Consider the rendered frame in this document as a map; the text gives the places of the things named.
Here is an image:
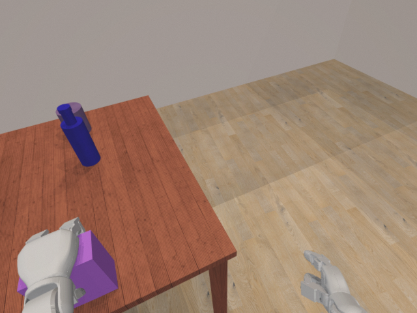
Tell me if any robot right forearm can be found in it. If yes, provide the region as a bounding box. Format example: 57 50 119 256
328 292 367 313

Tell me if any table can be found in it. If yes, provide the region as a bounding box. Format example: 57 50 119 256
0 95 237 313

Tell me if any robot right hand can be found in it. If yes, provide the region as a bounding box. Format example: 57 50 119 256
300 250 350 312

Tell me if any robot left forearm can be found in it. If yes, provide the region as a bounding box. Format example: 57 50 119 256
22 276 74 313

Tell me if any robot left hand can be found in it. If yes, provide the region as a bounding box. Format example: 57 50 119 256
17 217 86 304

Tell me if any sponge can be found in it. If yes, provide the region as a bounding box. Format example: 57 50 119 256
17 230 118 308

